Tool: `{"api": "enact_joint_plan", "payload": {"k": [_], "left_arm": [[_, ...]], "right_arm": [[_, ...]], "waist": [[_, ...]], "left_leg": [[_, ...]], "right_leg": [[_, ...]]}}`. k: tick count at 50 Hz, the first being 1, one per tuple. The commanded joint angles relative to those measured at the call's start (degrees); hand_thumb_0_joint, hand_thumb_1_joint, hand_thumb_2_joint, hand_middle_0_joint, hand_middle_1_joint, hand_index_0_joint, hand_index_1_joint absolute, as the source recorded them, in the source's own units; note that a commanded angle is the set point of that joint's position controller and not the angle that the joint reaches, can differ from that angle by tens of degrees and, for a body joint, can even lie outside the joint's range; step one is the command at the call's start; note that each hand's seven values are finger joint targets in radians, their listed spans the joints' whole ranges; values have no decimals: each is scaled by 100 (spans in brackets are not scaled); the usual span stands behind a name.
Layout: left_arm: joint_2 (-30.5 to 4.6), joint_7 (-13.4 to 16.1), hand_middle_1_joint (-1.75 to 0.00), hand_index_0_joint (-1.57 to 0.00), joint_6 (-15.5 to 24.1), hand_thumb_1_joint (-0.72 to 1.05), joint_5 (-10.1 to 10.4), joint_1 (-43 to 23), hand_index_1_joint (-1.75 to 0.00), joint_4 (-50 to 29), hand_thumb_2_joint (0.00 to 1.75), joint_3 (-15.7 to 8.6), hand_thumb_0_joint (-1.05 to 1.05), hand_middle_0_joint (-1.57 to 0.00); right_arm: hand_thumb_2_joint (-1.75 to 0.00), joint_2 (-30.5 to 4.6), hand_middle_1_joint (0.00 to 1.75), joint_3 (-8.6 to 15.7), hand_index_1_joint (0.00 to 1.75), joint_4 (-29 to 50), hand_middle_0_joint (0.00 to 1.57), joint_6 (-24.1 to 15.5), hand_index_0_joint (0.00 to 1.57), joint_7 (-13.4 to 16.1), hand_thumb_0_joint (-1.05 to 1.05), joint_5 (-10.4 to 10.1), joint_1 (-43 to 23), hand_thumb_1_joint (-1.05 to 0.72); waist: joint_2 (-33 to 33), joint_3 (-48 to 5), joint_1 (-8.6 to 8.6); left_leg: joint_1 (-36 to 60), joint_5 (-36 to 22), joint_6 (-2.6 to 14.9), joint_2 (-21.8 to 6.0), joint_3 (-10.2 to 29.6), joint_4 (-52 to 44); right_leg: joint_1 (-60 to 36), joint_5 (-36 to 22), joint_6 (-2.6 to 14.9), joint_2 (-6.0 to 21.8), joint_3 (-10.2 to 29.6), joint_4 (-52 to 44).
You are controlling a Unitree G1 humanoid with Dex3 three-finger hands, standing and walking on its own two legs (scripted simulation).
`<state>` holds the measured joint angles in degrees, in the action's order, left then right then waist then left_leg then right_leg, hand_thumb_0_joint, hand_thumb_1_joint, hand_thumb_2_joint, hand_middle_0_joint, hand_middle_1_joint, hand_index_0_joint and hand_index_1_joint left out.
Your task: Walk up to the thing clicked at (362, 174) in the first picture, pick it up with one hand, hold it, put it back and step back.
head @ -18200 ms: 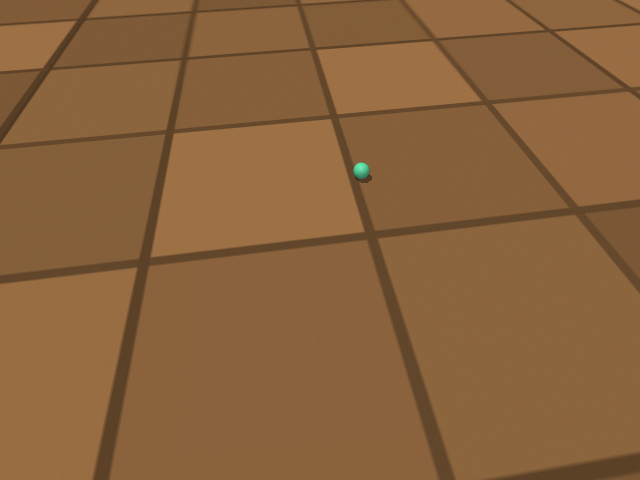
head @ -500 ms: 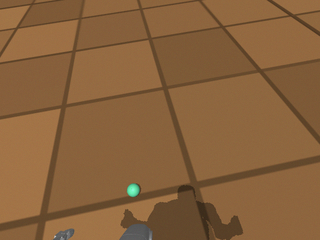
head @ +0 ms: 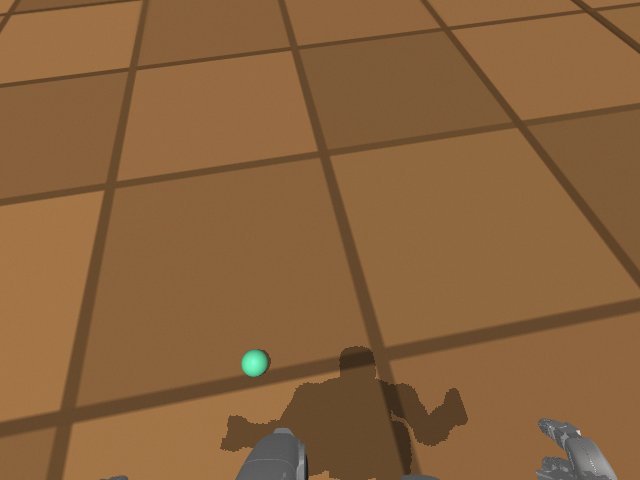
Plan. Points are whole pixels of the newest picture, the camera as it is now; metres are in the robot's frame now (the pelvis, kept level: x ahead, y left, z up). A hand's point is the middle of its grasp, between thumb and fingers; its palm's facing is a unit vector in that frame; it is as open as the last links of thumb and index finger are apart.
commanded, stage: walk up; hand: left
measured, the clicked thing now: (254, 362) +0.47 +0.26 -0.70
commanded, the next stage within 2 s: none
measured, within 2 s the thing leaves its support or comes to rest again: neither
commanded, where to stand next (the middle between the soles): +0.08 +0.02 m, yaw +0 degrees
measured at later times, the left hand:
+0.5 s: hand out of the picture +0.05 +0.27 -0.13, palm faces -0.01 -0.93 -0.37, open 7.4 cm
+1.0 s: hand out of the picture +0.08 +0.27 -0.12, palm faces +0.02 -0.93 -0.36, open 7.4 cm
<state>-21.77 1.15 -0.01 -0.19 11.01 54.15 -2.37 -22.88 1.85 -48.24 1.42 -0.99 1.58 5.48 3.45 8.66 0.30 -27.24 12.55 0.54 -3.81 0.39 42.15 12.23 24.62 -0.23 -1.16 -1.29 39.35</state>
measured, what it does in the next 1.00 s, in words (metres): stands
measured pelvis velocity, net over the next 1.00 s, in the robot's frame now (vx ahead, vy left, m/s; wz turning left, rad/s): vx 0.01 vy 0.01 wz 0.03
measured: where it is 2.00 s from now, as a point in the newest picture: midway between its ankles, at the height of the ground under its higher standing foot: outside the picture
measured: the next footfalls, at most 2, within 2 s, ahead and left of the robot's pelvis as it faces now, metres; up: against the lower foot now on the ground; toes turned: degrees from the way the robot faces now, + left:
none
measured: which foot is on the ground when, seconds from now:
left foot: down 0.00-1.00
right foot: down 0.00-1.00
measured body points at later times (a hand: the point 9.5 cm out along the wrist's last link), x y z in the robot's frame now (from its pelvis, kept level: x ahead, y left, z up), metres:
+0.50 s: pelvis -0.02 +0.01 +0.02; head -0.03 +0.00 +0.47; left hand +0.05 +0.31 -0.10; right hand +0.08 -0.30 -0.11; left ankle +0.05 +0.14 -0.71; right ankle -0.02 -0.13 -0.71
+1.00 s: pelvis +0.01 +0.01 +0.03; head +0.01 +0.00 +0.48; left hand +0.08 +0.32 -0.09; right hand +0.10 -0.29 -0.10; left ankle +0.05 +0.14 -0.71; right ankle -0.02 -0.13 -0.71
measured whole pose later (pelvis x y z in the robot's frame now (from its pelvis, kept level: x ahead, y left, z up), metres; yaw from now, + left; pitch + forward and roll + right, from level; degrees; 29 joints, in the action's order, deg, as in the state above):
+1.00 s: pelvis +0.01 +0.01 +0.03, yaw +1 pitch -3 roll -1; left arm -20.5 0.0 0.8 -0.5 5.1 64.7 -0.8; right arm -20.5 0.4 -64.7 -0.2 -1.2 0.4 4.3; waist 1.3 3.3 0.3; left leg -12.2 9.0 -1.0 -0.9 2.7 23.7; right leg 4.4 14.3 -1.6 1.7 -1.8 21.3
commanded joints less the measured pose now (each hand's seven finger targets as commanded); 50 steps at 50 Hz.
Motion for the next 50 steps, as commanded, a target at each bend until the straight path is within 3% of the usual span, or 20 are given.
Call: {"api": "enact_joint_plan", "payload": {"k": [1,2,4,7,9,10,11,12,13,15,18,19,20,21,23,25,28,33,39,50], "left_arm": [[-2276,141,-30,-20,297,90,-224,12,-30,-374,90,-491,0,-20],[-2146,118,-30,-20,316,90,-206,-311,-30,-493,90,-464,0,-20],[-1466,112,-30,-20,382,90,-123,-285,-30,-448,90,-324,0,-20],[-1533,98,-30,-20,399,90,-103,63,-30,-296,90,-327,0,-20],[-1525,67,-30,-20,329,90,-62,-28,-30,-379,90,-294,0,-20],[-1384,52,-30,-20,309,90,-40,-114,-30,-431,90,-260,0,-20],[-1168,37,-30,-20,290,90,16,-50,-30,-491,90,-202,0,-20],[-923,32,-30,-20,239,90,74,199,-30,-431,90,-121,0,-20],[-1067,63,-30,-20,191,90,33,232,-30,-257,90,-150,0,-20],[-1092,3,-30,-20,233,90,-15,352,-30,-81,90,-142,0,-20],[-1559,7,-30,-20,356,90,-119,157,-30,7,90,-249,0,-20],[-1711,11,-30,-20,346,90,-113,-209,-30,-43,90,-256,0,-20],[-1694,-7,-30,-20,322,90,-133,-546,-30,-105,90,-225,0,-20],[-1532,-20,-30,-20,298,90,-126,-705,-30,-133,90,-188,0,-20],[-1238,-47,-30,-20,273,90,-59,-683,-30,-23,90,-129,0,-20],[-1209,-67,-30,-20,279,90,-49,-470,-30,146,90,-131,0,-20],[-1213,-92,-30,-20,255,90,-45,-517,-30,254,90,-142,0,-20],[-1125,-89,-30,-20,288,90,-23,-469,-30,434,90,-111,0,-20],[-1143,-58,-30,-20,273,90,-11,-668,-30,607,90,-81,0,-20],[-1133,-43,-30,-20,228,90,-20,-895,-30,787,90,-70,0,-20]], "right_arm": [[-90,-1033,30,367,30,422,20,31,20,96,0,-90,-307,-90],[-90,-1198,30,439,30,291,20,10,20,92,0,-57,-200,-90],[-90,-998,30,348,30,101,20,-76,20,23,0,-150,-149,-90],[-90,-785,30,267,30,49,20,-156,20,3,0,-141,-159,-90],[-90,-830,30,287,30,-113,20,-212,20,18,0,-122,73,-90],[-90,-985,30,348,30,-252,20,-247,20,40,0,-100,291,-90],[-90,-1205,30,415,30,-310,20,-297,20,71,0,-54,505,-90],[-90,-1372,30,422,30,-242,20,-326,20,78,0,-64,311,-90],[-90,-1463,30,444,30,-248,20,-310,20,65,0,-122,121,-90],[-90,-1281,30,320,30,-220,20,-219,20,30,0,-93,-383,-90],[-90,-865,30,180,30,-297,20,-150,20,-2,0,-166,-458,-90],[-90,-841,30,166,30,-469,20,-138,20,-4,0,-139,-238,-90],[-90,-918,30,206,30,-602,20,-131,20,-20,0,-140,-59,-90],[-90,-894,30,214,30,-706,20,-152,20,-24,0,-113,110,-90],[-90,-1045,30,223,30,-748,20,-218,20,-48,0,-116,-123,-90],[-90,-1000,30,157,30,-742,20,-245,20,-51,0,-108,-309,-90],[-90,-1048,30,146,30,-881,20,-249,20,-33,0,-69,-252,-90],[-90,-1008,30,92,30,-1010,20,-317,20,3,0,-85,-288,-90],[-90,-960,30,84,30,-1173,20,-315,20,52,0,-151,-256,-90],[-90,-926,30,112,30,-1318,20,-254,20,76,0,-136,-342,-90]], "waist": [[-1492,-468,158],[-1343,-264,7],[-909,-324,-44],[-1433,-702,80],[-1242,-914,-21],[-1042,-1202,-130],[-454,-1578,-182],[56,-1762,-40],[310,-1581,10],[260,-1191,231],[-551,-644,133],[-631,-597,-4],[-583,-476,-183],[-621,-427,-290],[-343,-341,-120],[-393,-393,56],[-199,-290,22],[59,-1094,68],[-125,-1150,26],[-361,-1117,-29]], "left_leg": [[-70,1743,63,309,492,695],[341,1624,26,117,622,958],[190,1280,109,247,459,311],[568,572,181,329,-71,-458],[1493,-621,228,331,-117,-1364],[2053,-1252,345,145,182,-1518],[2710,-1789,642,-483,1105,-1607],[2646,-1376,1162,-1211,2016,-1737],[1942,-571,1414,-1422,2145,-1929],[972,799,909,-842,1412,-2045],[607,496,31,222,409,-829],[931,977,4,322,239,-855],[1493,1161,5,261,250,-888],[1775,956,54,146,416,-1340],[1461,948,221,-262,1096,-2024],[995,1286,233,-328,1171,-2263],[817,1623,109,-217,1104,-2429],[1351,405,146,-290,980,-2349],[1680,-1067,144,-304,777,-2111],[1969,-1511,115,-254,645,-2119]], "right_leg": [[874,-676,1370,2454,3070,-2214],[1153,-1389,1515,2466,2858,-1971],[148,-3275,980,1616,1294,-1353],[-466,-4538,654,1263,880,-852],[-93,-3852,454,1059,592,-467],[91,-3452,337,885,397,-88],[617,-2650,153,559,195,548],[904,-744,28,202,21,740],[470,741,114,304,123,508],[-179,384,219,410,200,-655],[94,-167,616,1352,1731,-2158],[540,331,791,1650,1846,-2266],[1131,626,801,1601,1652,-2158],[1304,692,603,1336,1261,-2066],[895,306,260,623,522,-1816],[293,64,269,568,506,-1800],[184,298,299,614,608,-1947],[-493,-867,255,658,464,-1995],[-614,-1592,191,762,400,-2136],[-633,-1879,121,838,307,-2290]]}}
